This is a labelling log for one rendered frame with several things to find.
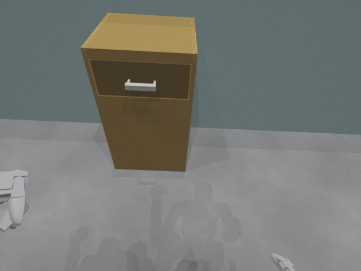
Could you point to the cabinet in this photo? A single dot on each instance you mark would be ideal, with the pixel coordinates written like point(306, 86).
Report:
point(144, 133)

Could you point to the drawer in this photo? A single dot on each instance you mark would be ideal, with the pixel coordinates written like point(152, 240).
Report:
point(172, 79)

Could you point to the handle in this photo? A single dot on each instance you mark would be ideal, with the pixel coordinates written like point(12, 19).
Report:
point(140, 86)

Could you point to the robot right hand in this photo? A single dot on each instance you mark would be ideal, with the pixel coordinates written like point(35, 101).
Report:
point(282, 263)

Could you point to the robot left hand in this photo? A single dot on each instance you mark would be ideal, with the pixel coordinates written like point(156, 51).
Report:
point(12, 198)

